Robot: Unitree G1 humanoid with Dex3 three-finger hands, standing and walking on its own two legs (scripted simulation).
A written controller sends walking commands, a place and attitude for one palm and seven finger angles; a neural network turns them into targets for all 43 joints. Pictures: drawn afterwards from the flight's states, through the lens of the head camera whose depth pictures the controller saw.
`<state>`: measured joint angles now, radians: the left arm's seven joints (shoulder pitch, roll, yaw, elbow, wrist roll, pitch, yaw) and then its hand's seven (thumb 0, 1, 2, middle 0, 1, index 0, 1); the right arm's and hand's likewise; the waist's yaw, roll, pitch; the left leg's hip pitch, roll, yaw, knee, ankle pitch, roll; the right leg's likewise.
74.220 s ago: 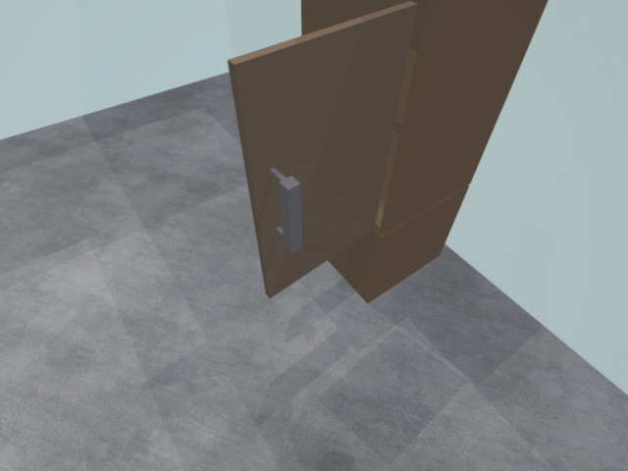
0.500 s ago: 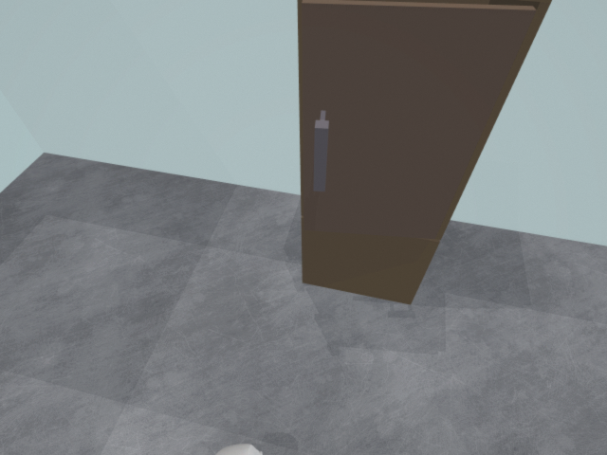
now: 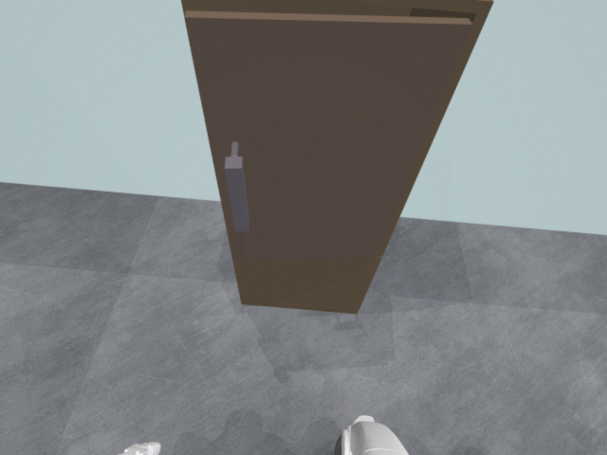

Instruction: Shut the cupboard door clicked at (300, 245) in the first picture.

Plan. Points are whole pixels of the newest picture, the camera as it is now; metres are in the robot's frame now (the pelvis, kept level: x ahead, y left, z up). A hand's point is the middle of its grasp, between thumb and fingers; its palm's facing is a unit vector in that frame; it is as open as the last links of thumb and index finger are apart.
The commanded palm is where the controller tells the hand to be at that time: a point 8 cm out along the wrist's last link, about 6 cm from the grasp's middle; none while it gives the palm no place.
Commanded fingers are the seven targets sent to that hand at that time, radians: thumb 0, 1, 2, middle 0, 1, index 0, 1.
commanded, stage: come to a stop and stand still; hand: left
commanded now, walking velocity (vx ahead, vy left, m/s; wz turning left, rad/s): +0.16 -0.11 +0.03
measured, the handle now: (238, 188) +0.55 +0.12 -0.04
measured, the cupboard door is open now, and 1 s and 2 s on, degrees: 8 8 8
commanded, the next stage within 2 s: look again from close up in 1.38 s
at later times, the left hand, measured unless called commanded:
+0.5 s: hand out of the picture +0.14 +0.15 -0.17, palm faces +0.10 -0.97 -0.24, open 7.3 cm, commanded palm none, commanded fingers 0.00 0.90 0.90 -0.20 -0.30 -0.20 -0.30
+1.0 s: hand out of the picture +0.08 +0.16 -0.17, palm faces +0.04 -0.97 -0.22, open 7.4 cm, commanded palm none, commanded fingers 0.00 0.90 0.90 -0.20 -0.30 -0.20 -0.30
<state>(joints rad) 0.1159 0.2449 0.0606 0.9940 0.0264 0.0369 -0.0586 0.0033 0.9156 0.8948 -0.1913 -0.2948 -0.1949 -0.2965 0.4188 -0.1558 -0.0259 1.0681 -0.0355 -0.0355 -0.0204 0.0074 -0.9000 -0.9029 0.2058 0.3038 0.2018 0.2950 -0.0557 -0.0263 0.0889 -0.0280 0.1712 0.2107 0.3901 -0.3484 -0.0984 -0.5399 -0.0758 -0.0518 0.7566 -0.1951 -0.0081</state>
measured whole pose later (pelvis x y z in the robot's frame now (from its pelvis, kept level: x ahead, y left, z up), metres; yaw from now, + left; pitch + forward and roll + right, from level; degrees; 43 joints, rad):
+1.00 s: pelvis +0.07 -0.02 +0.00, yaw +1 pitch -1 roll +1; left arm 0.25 0.18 0.00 1.12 0.01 0.01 0.02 0.00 0.91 0.89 -0.19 -0.30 -0.20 -0.30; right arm 0.23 -0.17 -0.01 1.09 0.00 0.01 -0.02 0.01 -0.92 -0.90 0.20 0.30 0.20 0.29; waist 0.00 0.00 0.04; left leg -0.16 0.01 0.06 0.41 -0.22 0.00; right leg -0.13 -0.01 0.02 0.45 -0.29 0.00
